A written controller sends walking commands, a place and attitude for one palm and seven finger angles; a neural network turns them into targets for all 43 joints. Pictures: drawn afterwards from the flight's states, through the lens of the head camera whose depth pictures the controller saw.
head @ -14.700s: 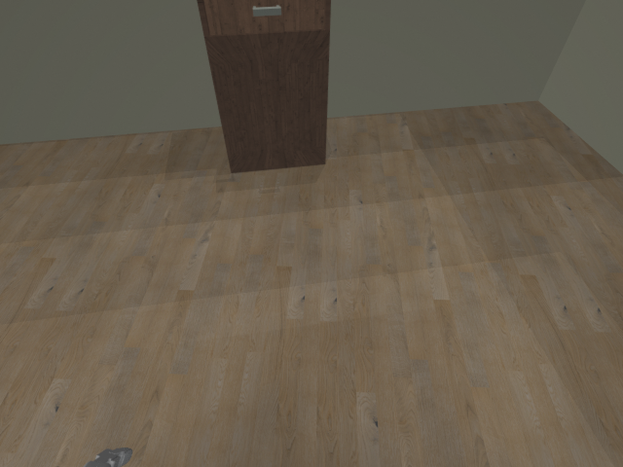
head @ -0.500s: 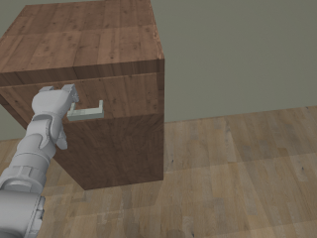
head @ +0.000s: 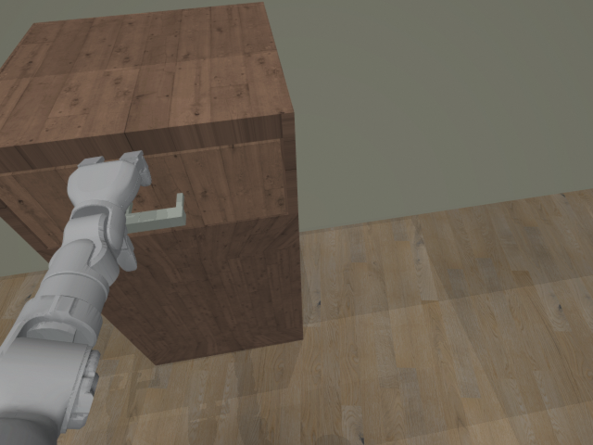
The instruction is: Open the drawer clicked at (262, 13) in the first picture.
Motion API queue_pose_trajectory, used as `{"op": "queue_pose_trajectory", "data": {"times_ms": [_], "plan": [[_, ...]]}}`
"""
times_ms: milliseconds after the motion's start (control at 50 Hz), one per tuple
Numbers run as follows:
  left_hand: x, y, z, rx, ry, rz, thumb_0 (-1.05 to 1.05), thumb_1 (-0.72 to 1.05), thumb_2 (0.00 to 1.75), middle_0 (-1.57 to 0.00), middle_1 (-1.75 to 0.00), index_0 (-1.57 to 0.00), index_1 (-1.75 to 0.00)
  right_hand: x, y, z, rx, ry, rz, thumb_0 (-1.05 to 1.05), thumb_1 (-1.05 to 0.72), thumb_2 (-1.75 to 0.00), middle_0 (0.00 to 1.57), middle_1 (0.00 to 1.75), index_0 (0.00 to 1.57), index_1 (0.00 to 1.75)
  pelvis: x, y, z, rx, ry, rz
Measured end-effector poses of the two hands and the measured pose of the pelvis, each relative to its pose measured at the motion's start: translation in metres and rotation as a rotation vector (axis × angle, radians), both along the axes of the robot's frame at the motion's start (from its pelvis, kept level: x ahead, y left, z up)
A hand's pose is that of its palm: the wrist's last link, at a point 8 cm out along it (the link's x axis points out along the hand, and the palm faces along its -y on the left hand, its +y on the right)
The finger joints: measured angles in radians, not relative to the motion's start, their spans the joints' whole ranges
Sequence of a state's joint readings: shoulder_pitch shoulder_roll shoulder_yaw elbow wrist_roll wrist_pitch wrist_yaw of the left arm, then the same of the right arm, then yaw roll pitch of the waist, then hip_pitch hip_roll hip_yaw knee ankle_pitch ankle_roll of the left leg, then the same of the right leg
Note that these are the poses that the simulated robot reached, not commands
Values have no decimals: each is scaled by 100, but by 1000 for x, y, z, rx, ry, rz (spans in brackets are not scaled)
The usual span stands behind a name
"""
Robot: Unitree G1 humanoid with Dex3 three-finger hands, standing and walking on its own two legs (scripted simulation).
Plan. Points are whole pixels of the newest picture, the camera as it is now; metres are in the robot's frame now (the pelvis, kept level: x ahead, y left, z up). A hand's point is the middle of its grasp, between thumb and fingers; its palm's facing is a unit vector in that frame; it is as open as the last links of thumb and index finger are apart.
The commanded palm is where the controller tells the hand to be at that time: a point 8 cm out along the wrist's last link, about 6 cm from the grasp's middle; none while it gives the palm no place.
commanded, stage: move the hooked fingers above the handle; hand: left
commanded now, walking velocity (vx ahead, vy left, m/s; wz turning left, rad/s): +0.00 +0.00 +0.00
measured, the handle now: (153, 211) +0.49 +0.24 +0.02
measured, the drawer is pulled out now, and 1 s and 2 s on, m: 0.00 0.00 0.00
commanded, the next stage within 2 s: none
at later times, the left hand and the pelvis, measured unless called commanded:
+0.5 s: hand (119, 211) +0.44 +0.26 +0.08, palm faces -0.03 -0.01 -1.00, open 13.7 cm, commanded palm +0.41 +0.25 +0.14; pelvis +0.00 +0.00 +0.00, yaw +1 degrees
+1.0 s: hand (127, 208) +0.44 +0.25 +0.08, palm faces +0.01 -0.02 -1.00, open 13.7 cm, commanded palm +0.41 +0.26 +0.14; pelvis +0.01 +0.00 +0.00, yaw +1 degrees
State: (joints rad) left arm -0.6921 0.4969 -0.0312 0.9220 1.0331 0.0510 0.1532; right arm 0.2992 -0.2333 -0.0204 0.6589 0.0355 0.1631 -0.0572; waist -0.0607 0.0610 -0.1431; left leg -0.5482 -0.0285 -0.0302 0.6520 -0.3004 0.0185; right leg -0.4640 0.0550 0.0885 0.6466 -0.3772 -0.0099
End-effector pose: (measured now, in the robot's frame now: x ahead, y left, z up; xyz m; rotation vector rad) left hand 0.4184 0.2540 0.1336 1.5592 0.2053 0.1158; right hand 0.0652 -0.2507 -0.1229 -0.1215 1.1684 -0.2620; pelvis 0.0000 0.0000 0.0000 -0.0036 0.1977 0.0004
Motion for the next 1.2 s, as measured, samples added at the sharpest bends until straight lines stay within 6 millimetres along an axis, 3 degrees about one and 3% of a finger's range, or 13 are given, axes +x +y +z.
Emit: {"op": "queue_pose_trajectory", "data": {"times_ms": [140,280,480,620,740,940,1080,1200], "plan": [[-12,9,-14,3,29,-53,0,-49,30,-32,-121,-33,-121,-6,-14,4,-49,29,12,1,-91,-90,20,30,20,30,0,-2,-1,-5,2,17],[-11,1,-7,-20,-88,-106,0,-49,30,-32,-120,-33,-120,-3,-26,5,-83,44,16,1,-91,-90,20,30,20,30,1,-1,-4,-10,11,26],[-1,5,1,3,-40,-2,0,-49,30,-32,-121,-34,-123,9,-14,3,-37,8,18,1,-91,-90,20,30,20,30,4,1,-1,-6,9,14],[-4,-3,-14,-23,34,-56,0,-49,30,-32,-120,-33,-121,14,-7,4,-31,-8,23,1,-91,-90,20,30,20,30,4,1,-1,-3,-1,15],[-1,-2,-15,-11,-39,-102,0,-49,30,-32,-120,-33,-120,10,-9,2,-49,10,28,1,-91,-90,20,30,20,30,2,0,-4,-7,20,20],[1,-6,-5,-6,-78,-33,0,-49,30,-35,-122,-36,-122,0,-11,-5,-19,41,7,1,-91,-90,20,30,20,30,6,1,-4,-6,21,14],[-3,-2,3,1,-37,0,0,-49,30,-33,-121,-34,-121,5,-13,2,-21,8,-2,1,-91,-90,20,30,20,30,6,-2,0,-1,-6,8],[-14,-3,-5,-13,8,-41,0,-49,30,-32,-120,-33,-120,15,-17,7,-41,-21,19,1,-91,-90,20,30,20,30,4,-3,1,0,-19,14]]}}
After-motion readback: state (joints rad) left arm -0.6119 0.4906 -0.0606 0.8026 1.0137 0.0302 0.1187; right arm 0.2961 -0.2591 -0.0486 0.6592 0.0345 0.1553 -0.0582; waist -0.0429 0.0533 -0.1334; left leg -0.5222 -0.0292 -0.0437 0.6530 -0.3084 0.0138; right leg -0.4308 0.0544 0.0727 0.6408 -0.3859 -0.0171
